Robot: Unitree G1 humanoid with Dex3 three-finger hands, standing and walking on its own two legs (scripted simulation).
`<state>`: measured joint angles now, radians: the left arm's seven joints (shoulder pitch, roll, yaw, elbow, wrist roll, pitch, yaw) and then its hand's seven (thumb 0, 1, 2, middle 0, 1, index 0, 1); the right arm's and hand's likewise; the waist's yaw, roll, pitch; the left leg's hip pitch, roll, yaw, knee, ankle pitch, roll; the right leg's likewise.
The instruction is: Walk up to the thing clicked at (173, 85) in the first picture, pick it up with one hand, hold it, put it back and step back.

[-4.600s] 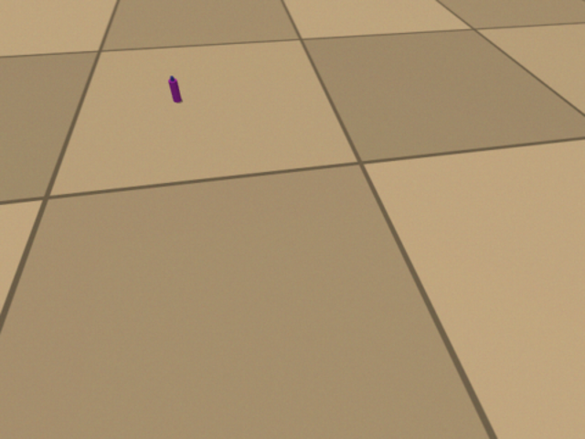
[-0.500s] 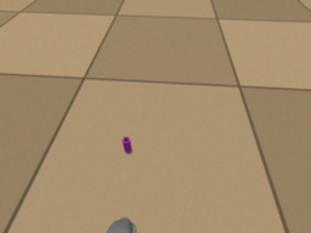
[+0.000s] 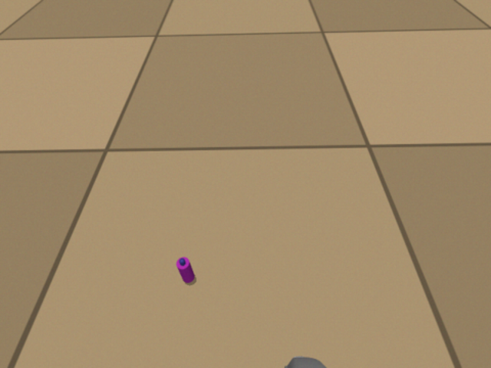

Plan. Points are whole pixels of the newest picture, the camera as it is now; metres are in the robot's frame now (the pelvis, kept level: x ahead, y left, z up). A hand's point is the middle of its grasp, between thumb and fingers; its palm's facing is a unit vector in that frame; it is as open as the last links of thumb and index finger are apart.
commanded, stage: walk up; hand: left
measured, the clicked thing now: (185, 268) +0.58 +0.24 -0.67
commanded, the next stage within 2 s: stand in 1.96 s
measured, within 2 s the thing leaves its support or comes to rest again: neither
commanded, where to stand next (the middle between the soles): +0.24 +0.03 m, yaw +1 degrees
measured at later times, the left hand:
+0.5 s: hand out of the picture +0.16 +0.31 -0.15, palm faces -0.03 -0.93 -0.38, open 7.4 cm
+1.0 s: hand (109, 303) +0.27 +0.27 -0.13, palm faces -0.04 -0.94 -0.35, open 7.4 cm
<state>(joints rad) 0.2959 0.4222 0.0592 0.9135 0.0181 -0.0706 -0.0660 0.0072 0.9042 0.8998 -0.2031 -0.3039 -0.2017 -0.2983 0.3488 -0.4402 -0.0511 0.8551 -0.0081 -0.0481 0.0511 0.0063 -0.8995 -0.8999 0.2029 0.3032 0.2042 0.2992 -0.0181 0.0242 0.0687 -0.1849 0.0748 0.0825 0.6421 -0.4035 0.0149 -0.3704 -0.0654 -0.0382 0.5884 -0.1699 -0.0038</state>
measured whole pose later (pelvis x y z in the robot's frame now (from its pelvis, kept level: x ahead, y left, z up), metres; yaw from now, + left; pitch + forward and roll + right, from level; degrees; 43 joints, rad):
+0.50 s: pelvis +0.13 +0.03 +0.00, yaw +1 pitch -3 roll +0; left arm 0.30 0.43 0.01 0.90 0.00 -0.03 0.00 0.01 0.90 0.90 -0.20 -0.30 -0.20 -0.30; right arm 0.22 -0.39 -0.04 0.87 -0.01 -0.05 0.03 0.00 -0.90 -0.90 0.20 0.30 0.20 0.30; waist 0.02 -0.03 0.11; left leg -0.36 0.04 0.05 0.65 -0.23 0.02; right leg -0.38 -0.04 0.01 1.00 -0.50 -0.03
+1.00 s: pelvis +0.17 +0.02 +0.01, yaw +0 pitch -2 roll +0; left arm 0.09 0.36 -0.01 1.06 -0.01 -0.02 -0.01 0.01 0.90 0.90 -0.20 -0.30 -0.20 -0.30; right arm 0.12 -0.36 0.02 1.09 0.01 -0.02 0.02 0.01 -0.90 -0.90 0.20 0.30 0.20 0.30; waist 0.00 0.01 0.08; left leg -0.24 0.03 0.04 0.52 -0.24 -0.01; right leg -0.25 -0.04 -0.03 0.52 -0.24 0.01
